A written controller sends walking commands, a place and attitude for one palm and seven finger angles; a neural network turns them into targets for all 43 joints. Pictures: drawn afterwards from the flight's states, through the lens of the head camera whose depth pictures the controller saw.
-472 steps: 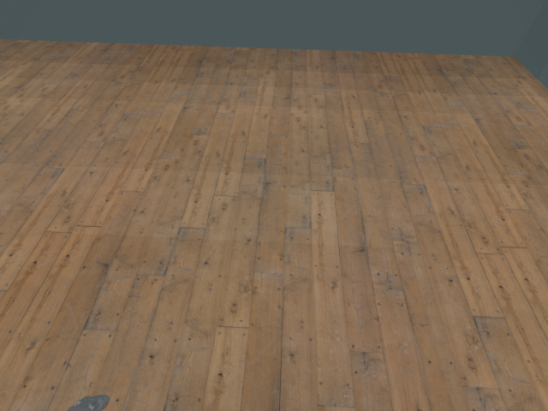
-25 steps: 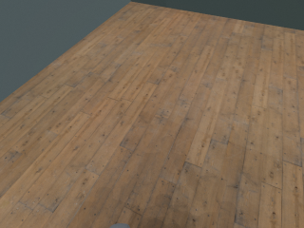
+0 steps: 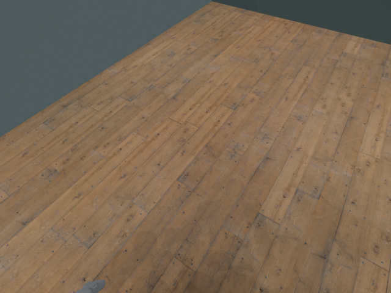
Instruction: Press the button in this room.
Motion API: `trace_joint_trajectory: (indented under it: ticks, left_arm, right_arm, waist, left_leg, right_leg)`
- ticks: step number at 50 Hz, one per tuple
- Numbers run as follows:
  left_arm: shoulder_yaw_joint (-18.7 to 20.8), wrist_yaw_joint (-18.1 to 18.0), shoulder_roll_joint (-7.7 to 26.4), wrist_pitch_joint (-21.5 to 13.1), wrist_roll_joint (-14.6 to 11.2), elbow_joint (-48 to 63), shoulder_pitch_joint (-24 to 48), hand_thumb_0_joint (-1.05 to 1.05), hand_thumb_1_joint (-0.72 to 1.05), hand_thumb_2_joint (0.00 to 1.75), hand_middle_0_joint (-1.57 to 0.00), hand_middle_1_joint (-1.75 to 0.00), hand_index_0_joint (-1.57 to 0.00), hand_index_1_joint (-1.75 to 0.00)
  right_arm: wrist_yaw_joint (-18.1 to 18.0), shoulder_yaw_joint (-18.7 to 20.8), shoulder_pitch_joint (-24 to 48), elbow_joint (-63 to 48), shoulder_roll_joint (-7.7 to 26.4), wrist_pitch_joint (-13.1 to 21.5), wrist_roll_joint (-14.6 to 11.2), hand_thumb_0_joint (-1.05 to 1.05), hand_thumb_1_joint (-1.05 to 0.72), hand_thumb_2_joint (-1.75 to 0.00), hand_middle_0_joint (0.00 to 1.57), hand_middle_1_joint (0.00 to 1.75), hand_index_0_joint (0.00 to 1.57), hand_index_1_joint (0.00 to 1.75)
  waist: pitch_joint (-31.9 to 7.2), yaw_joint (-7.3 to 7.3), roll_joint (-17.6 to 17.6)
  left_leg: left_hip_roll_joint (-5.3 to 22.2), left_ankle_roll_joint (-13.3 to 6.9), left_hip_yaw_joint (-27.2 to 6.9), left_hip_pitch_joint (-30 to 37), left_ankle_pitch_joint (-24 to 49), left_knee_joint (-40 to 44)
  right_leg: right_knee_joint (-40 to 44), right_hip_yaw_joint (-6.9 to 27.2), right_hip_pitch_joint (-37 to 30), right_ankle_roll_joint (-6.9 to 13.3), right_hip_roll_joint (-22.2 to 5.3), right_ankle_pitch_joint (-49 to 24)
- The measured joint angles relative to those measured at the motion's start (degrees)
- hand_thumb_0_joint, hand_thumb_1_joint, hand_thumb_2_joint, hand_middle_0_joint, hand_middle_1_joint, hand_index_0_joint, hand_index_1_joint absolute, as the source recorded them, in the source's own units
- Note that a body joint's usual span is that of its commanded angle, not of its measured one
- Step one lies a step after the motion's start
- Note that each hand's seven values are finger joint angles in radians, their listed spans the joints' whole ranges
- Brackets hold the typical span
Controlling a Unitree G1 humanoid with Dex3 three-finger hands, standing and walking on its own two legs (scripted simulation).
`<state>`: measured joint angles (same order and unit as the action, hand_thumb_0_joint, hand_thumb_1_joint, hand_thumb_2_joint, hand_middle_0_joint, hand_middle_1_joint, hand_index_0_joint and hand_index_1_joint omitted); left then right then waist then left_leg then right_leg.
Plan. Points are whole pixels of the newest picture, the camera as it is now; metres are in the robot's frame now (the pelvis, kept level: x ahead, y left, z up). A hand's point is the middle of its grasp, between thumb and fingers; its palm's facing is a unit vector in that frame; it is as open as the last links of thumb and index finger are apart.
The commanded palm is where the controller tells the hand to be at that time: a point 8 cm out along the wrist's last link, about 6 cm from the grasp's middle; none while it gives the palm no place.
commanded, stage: turn or walk to find it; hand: left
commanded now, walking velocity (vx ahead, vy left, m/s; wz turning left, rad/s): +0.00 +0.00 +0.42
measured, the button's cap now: out of the picture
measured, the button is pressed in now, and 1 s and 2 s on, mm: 0 0 0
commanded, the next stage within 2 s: none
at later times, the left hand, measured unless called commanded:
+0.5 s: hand out of the picture -0.05 +0.21 -0.19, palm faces +0.30 -0.92 -0.24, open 7.4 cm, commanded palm none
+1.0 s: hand out of the picture -0.02 +0.18 -0.14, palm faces +0.45 -0.85 -0.28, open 7.4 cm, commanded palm none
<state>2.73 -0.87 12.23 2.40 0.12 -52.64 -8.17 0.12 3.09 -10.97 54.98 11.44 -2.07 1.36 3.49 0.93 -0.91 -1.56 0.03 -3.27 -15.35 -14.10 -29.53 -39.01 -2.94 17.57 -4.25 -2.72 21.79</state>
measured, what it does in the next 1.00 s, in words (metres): steps on the spot, turning left: right foot, then left foot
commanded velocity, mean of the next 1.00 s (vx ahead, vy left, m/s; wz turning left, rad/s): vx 0.00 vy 0.00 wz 0.42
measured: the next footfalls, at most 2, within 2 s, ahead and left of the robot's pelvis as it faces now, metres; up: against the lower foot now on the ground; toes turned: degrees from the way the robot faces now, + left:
right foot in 0.02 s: +0.04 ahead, -0.12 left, +0.00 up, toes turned -3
left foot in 0.48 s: -0.02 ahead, +0.13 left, +0.00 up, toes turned +19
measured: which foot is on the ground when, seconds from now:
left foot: down 0.00-0.04, up 0.06-0.46, down 0.48-0.90, up 0.92-1.00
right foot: up 0.00-0.00, down 0.02-0.48, up 0.50-0.86, down 0.88-1.00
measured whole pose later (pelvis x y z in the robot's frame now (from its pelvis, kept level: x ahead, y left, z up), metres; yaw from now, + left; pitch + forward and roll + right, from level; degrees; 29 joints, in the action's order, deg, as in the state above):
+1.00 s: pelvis -0.03 -0.04 +0.00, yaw +27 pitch -2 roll +2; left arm 1.6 -1.1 9.5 1.0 0.8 -51.2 -10.2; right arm 0.8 5.2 -12.7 55.9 14.0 -4.3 1.3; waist 3.2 1.0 -3.2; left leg -1.9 1.4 -3.7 -26.4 -24.3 -59.6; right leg -33.4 -7.1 14.7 1.8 -3.5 17.3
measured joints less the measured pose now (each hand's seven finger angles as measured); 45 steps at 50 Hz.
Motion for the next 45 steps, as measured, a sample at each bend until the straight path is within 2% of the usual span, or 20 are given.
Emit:
trace_joint_trajectory:
  ticks: [1, 2, 3, 5, 8, 11, 16, 20, 23, 24, 25, 27, 29, 32, 38, 41, 43, 44, 45]
  left_arm:
    - [-0.16, 0.01, -0.1, -0.48, 0.02, 0.47, -0.03, 0.01, 0.91, 0.9, -0.2, -0.29, -0.2, -0.3]
    - [-0.27, -0.13, -0.65, -1.04, 0.26, 0.58, 0.07, 0.01, 0.91, 0.9, -0.2, -0.29, -0.2, -0.3]
    - [-0.55, -0.18, -1.24, -1.35, 0.51, 0.74, 0.08, 0.0, 0.91, 0.9, -0.2, -0.29, -0.2, -0.3]
    - [-0.83, -0.27, -2.09, -1.66, 0.63, 1.12, -0.52, 0.0, 0.91, 0.9, -0.2, -0.29, -0.2, -0.3]
    - [-1.05, -0.39, -2.92, -1.59, 0.69, 0.9, -1.89, 0.0, 0.91, 0.9, -0.2, -0.3, -0.2, -0.3]
    - [-1.1, -0.54, -3.14, -1.45, 0.84, 0.03, -2.89, 0.0, 0.9, 0.9, -0.2, -0.3, -0.2, -0.3]
    - [-1.03, -0.38, -2.69, -1.7, 1.15, -1.09, -4.36, 0.01, 0.9, 0.9, -0.21, -0.3, -0.2, -0.3]
    - [-0.57, -0.22, -1.5, -1.52, 1.35, -2.11, -5.4, 0.01, 0.9, 0.9, -0.21, -0.3, -0.2, -0.3]
    - [0.08, -0.21, -0.13, -0.94, 1.08, -3.03, -6.44, 0.01, 0.9, 0.9, -0.21, -0.3, -0.2, -0.3]
    - [0.37, -0.17, 0.47, -0.52, 0.83, -3.27, -6.76, 0.01, 0.9, 0.9, -0.21, -0.3, -0.2, -0.3]
    - [0.68, -0.24, 1.24, 0.12, 0.69, -3.6, -6.74, 0.01, 0.9, 0.9, -0.21, -0.3, -0.2, -0.3]
    - [1.03, -0.56, 2.21, 1.58, 0.65, -4.36, -6.54, 0.01, 0.91, 0.9, -0.2, -0.3, -0.2, -0.3]
    - [1.3, -0.38, 2.68, 2.17, 0.58, -4.85, -5.79, 0.01, 0.91, 0.9, -0.2, -0.29, -0.2, -0.3]
    - [1.3, 0.03, 2.87, 1.65, 0.5, -4.21, -4.69, 0.01, 0.91, 0.9, -0.2, -0.29, -0.2, -0.3]
    - [0.88, 0.01, 1.93, 1.08, 0.26, -1.85, -2.04, 0.01, 0.91, 0.9, -0.2, -0.29, -0.2, -0.3]
    - [0.48, -0.02, 1.01, 0.7, 0.06, -0.71, -0.69, 0.01, 0.91, 0.9, -0.2, -0.29, -0.2, -0.3]
    - [0.18, 0.04, 0.36, 0.04, -0.02, 0.12, -0.26, 0.01, 0.91, 0.9, -0.2, -0.29, -0.2, -0.3]
    - [0.0, 0.09, 0.21, -0.48, 0.02, 0.66, -0.38, 0.01, 0.91, 0.9, -0.2, -0.29, -0.2, -0.3]
    - [-0.13, -0.02, -0.38, -1.09, 0.3, 0.83, -0.34, 0.01, 0.91, 0.9, -0.2, -0.29, -0.2, -0.3]
  right_arm:
    - [0.04, 0.21, -0.49, -0.01, 0.17, -0.14, -0.13, 0.0, -0.9, -0.89, 0.2, 0.3, 0.2, 0.3]
    - [0.11, 0.5, -0.76, 0.08, 0.7, -0.3, -0.36, 0.0, -0.9, -0.89, 0.2, 0.3, 0.2, 0.3]
    - [0.1, 0.89, -0.98, 0.18, 1.22, -0.6, -0.46, 0.0, -0.9, -0.89, 0.2, 0.3, 0.2, 0.3]
    - [0.12, 1.47, -1.55, 0.57, 1.86, -1.59, -0.3, 0.0, -0.9, -0.89, 0.2, 0.3, 0.2, 0.3]
    - [0.59, 2.03, -1.89, 1.3, 2.76, -2.23, -0.05, 0.0, -0.9, -0.89, 0.2, 0.3, 0.2, 0.3]
    - [0.85, 2.12, -2.29, 1.63, 3.04, -2.23, -0.04, 0.0, -0.9, -0.89, 0.19, 0.3, 0.2, 0.3]
    - [0.8, 1.56, -1.68, 2.39, 2.77, -2.47, -0.28, 0.0, -0.91, -0.89, 0.19, 0.3, 0.2, 0.3]
    - [0.67, 0.85, 0.28, 2.17, 2.27, -2.03, -0.71, 0.01, -0.91, -0.89, 0.19, 0.3, 0.19, 0.3]
    - [0.69, 0.36, 1.6, 1.06, 1.96, -0.94, -0.78, 0.0, -0.91, -0.89, 0.19, 0.3, 0.19, 0.3]
    - [0.74, 0.33, 1.96, 0.64, 1.8, -0.34, -0.66, 0.0, -0.91, -0.89, 0.19, 0.3, 0.2, 0.3]
    - [0.74, 0.22, 2.51, 0.35, 1.28, 0.06, -0.56, 0.0, -0.91, -0.89, 0.19, 0.3, 0.2, 0.3]
    - [0.49, -0.2, 2.99, -0.23, 0.46, 0.73, -0.36, 0.0, -0.91, -0.89, 0.19, 0.3, 0.2, 0.3]
    - [0.0, -0.56, 2.95, -0.59, -0.06, 1.01, -0.21, 0.0, -0.9, -0.89, 0.19, 0.3, 0.2, 0.3]
    - [-0.28, -1.03, 2.81, -0.52, -0.48, 1.14, -0.26, 0.0, -0.9, -0.89, 0.2, 0.3, 0.2, 0.3]
    - [-0.09, -0.86, 1.7, -0.63, -0.76, 0.95, -0.14, 0.0, -0.9, -0.89, 0.2, 0.3, 0.2, 0.3]
    - [0.04, -0.43, 0.92, -0.56, -0.43, 0.41, 0.06, 0.0, -0.9, -0.89, 0.2, 0.3, 0.2, 0.3]
    - [0.11, -0.04, 0.25, -0.43, -0.02, -0.05, 0.04, 0.0, -0.9, -0.89, 0.2, 0.3, 0.2, 0.3]
    - [0.18, 0.19, -0.23, -0.4, 0.14, -0.23, -0.09, 0.0, -0.9, -0.89, 0.2, 0.3, 0.2, 0.3]
    - [0.26, 0.53, -0.52, -0.3, 0.66, -0.42, -0.31, 0.0, -0.9, -0.89, 0.2, 0.3, 0.2, 0.3]
  waist:
    - [-0.25, 0.05, 0.0]
    - [-0.19, 0.07, -0.99]
    - [0.03, 0.32, -1.93]
    - [-0.03, 0.39, -2.22]
    - [0.03, 0.28, -2.31]
    - [0.21, 0.5, -1.77]
    - [0.92, -0.46, -0.07]
    - [1.61, -1.75, 1.25]
    - [1.45, -2.12, 2.0]
    - [1.27, -2.17, 2.42]
    - [1.51, -2.54, 3.47]
    - [1.36, -2.76, 4.04]
    - [1.02, -2.52, 3.65]
    - [0.72, -2.58, 3.04]
    - [0.38, -1.52, 1.62]
    - [0.32, -0.56, 0.61]
    - [0.07, -0.16, -0.11]
    - [-0.22, -0.14, -0.12]
    - [-0.18, -0.09, -1.12]
  left_leg:
    - [-0.4, 0.45, -0.34, -0.93, -0.47, -1.31]
    - [-0.14, 0.64, -0.92, -2.12, -1.27, -3.42]
    - [-0.17, 0.82, -1.34, -3.71, -5.35, -7.43]
    - [-0.95, 1.08, -0.89, -7.65, -11.42, -19.15]
    - [-0.12, 1.92, 0.52, -11.74, -9.8, -33.16]
    - [1.64, 3.07, 1.51, -12.38, -7.83, -36.67]
    - [3.54, 4.03, 3.17, -8.5, -10.55, -27.85]
    - [3.75, 3.54, 5.28, -4.22, -11.82, -17.29]
    - [3.57, 2.73, 7.28, 0.36, -5.33, -5.96]
    - [3.32, 1.61, 7.32, 0.91, -2.26, -3.9]
    - [2.7, 0.53, 7.59, 0.53, -2.71, -4.89]
    - [2.4, -0.79, 7.38, 0.41, -4.62, -5.53]
    - [2.27, -1.18, 6.31, 0.94, -4.19, -3.73]
    - [1.88, -1.16, 4.99, 2.06, -1.64, -0.08]
    - [1.05, -0.8, 2.3, 2.25, 0.89, 2.62]
    - [0.78, -0.03, 0.76, 1.2, 1.01, 1.62]
    - [0.55, 0.74, -0.27, -0.09, 0.61, -0.05]
    - [0.2, 1.22, -0.65, -1.01, 0.09, -1.47]
    - [0.49, 1.16, -1.21, -2.24, -0.92, -3.8]
  right_leg:
    - [4.71, -0.29, -2.0, 0.25, 0.04, -2.95]
    - [6.05, -1.03, -2.49, 2.45, 0.58, -4.22]
    - [5.38, -1.93, -2.38, 4.1, 0.75, -4.03]
    - [4.88, -3.28, -2.66, 5.71, -0.04, -3.15]
    - [6.98, -4.72, -4.17, 5.95, -0.82, -3.81]
    - [8.58, -6.33, -5.24, 5.95, -1.68, -4.51]
    - [8.91, -8.6, -5.68, 5.61, -3.47, -4.53]
    - [7.02, -10.27, -4.91, 4.71, -4.95, -3.73]
    - [3.51, -11.66, -3.55, 3.43, -6.09, -2.09]
    - [1.03, -11.54, -2.37, 2.88, -6.68, -1.17]
    - [-2.75, -9.61, -0.77, 2.14, -6.96, 2.79]
    - [-11.69, -5.36, 2.74, 1.25, -5.5, 8.27]
    - [-18.42, -2.92, 5.47, 0.76, -4.09, 7.43]
    - [-22.09, -1.01, 7.65, 0.01, -3.18, 4.2]
    - [-15.85, 0.61, 6.54, -0.7, -1.98, 3.84]
    - [-8.49, 0.52, 3.84, -0.37, -0.98, 3.74]
    - [-1.12, 0.04, 0.86, -0.07, -0.22, 0.19]
    - [3.82, -0.25, -1.21, 0.13, -0.14, -2.84]
    - [5.22, -1.04, -1.74, 2.35, 0.41, -4.51]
